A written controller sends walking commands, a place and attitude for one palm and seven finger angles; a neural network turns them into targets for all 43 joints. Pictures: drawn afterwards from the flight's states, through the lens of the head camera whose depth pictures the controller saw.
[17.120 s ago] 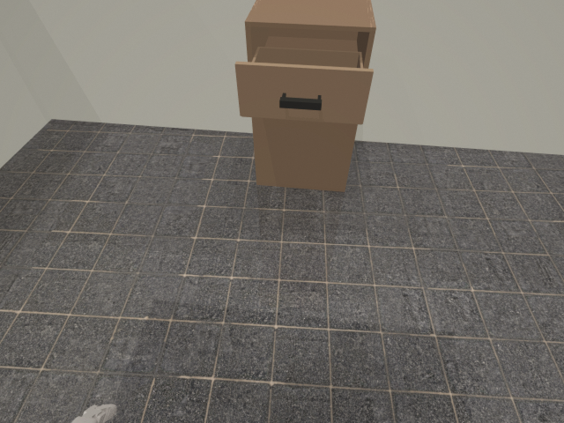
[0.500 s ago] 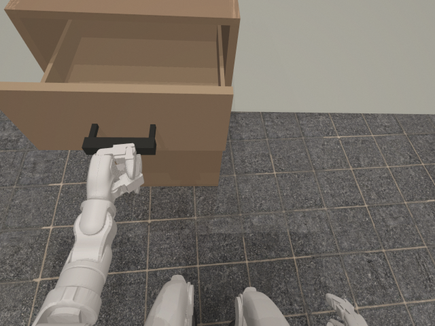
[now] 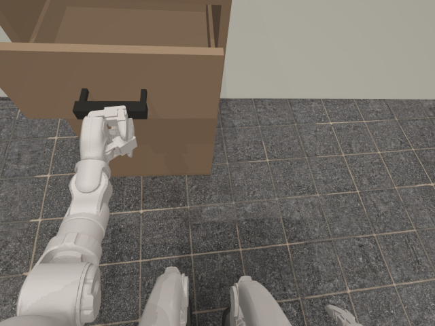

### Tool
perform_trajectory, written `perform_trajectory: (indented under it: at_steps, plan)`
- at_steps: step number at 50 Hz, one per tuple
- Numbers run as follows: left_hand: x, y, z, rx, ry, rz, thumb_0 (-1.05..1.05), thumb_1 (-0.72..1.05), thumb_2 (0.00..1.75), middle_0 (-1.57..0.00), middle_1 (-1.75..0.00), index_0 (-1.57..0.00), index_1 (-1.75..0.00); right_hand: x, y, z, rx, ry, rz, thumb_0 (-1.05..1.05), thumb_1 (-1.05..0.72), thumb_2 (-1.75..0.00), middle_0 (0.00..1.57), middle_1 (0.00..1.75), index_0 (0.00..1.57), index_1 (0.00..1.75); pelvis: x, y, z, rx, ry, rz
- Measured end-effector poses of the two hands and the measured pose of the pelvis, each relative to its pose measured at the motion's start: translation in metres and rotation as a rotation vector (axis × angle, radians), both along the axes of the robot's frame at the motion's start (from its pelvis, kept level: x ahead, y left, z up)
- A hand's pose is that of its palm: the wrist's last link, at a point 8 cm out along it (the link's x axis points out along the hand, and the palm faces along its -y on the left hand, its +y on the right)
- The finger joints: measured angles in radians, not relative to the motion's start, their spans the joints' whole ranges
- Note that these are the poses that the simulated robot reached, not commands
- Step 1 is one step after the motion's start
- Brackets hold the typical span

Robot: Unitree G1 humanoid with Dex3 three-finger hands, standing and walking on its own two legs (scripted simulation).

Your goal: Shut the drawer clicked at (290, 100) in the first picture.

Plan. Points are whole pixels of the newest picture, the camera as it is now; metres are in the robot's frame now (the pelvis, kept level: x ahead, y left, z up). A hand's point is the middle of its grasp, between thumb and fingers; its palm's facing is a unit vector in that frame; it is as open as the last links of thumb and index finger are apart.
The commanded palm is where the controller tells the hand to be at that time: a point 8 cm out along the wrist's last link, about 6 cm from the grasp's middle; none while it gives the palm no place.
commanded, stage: push the drawer shut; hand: left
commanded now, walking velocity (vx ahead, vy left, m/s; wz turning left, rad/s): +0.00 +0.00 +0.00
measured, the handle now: (113, 101) +0.52 +0.19 +0.04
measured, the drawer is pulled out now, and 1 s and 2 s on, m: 0.14 0.01 0.00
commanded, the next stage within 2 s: pull the fist back off the drawer in 1.34 s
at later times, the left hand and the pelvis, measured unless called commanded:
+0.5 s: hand (134, 106) +0.52 +0.15 +0.03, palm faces +0.03 -1.00 -0.05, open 3.5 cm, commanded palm +0.52 +0.19 +0.04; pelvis +0.01 +0.00 -0.01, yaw -2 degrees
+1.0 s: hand (136, 85) +0.58 +0.16 +0.03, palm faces +0.03 -1.00 -0.04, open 3.5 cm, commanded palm +0.58 +0.18 +0.04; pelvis +0.01 +0.01 -0.02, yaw -3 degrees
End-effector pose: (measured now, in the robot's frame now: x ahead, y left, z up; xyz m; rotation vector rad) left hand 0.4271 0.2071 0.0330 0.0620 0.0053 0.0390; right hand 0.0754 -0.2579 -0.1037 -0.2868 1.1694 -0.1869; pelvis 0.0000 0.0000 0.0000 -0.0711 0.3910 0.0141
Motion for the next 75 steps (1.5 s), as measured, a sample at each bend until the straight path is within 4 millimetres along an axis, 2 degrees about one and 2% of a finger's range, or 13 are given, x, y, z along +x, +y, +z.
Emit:
perform_trajectory:
  at_steps: [16, 39, 56, 64, 75]
  plan:
    - [0.052, 0.0, 0.002, -0.013, 0.019, -0.005, 0.1, 0.75, 0.89, -1.4, -1.6, -1.4, -1.6, -0.049, -0.005, -0.001, -0.007, 0.134, -0.091, 0.0, -0.9, -0.9, 0.2, 0.3, 0.2, 0.3, 0.008, -0.001, -0.004, -0.007, 0.046, -0.025]
    - [0.102, 0.002, 0.002, -0.02, 0.027, -0.011, 0.1, 0.74, 0.9, -1.4, -1.6, -1.4, -1.6, -0.071, 0.003, -0.002, -0.015, 0.223, -0.123, 0.0, -0.9, -0.9, 0.2, 0.3, 0.2, 0.3, 0.01, 0.003, -0.013, -0.029, 0.101, -0.033]
    - [0.141, 0.004, 0.004, -0.021, 0.035, 0.0, 0.11, 0.72, 0.89, -1.4, -1.6, -1.4, -1.6, -0.112, 0.012, 0.001, -0.031, 0.326, -0.167, 0.0, -0.9, -0.9, 0.2, 0.3, 0.2, 0.3, 0.006, 0.006, -0.023, -0.051, 0.151, -0.036]
    - [0.145, 0.01, 0.003, 0.002, 0.04, -0.017, 0.09, 0.64, 0.93, -1.4, -1.6, -1.41, -1.6, -0.129, 0.018, 0.0, -0.029, 0.366, -0.17, 0.0, -0.9, -0.9, 0.2, 0.3, 0.2, 0.3, 0.0, 0.006, -0.028, -0.059, 0.163, -0.033]
    - [0.147, 0.011, 0.003, -0.008, 0.049, -0.027, 0.09, 0.62, 0.95, -1.4, -1.6, -1.44, -1.6, -0.136, 0.017, 0.0, -0.074, 0.313, -0.168, 0.0, -0.9, -0.9, 0.2, 0.3, 0.2, 0.3, -0.012, 0.007, -0.035, -0.072, 0.171, -0.035]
